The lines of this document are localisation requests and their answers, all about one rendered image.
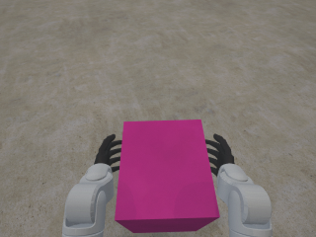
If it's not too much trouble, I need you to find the right robot forearm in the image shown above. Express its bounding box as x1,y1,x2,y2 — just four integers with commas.
216,163,273,237

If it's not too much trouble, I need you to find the carton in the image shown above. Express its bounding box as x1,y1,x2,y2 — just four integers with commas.
115,119,220,233

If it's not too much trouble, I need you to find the left robot forearm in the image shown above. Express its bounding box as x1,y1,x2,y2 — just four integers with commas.
61,163,115,237

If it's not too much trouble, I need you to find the robot left hand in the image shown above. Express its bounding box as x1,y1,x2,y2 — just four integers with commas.
94,134,122,173

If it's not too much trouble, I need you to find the robot right hand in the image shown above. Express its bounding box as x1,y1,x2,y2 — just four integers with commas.
205,133,235,177

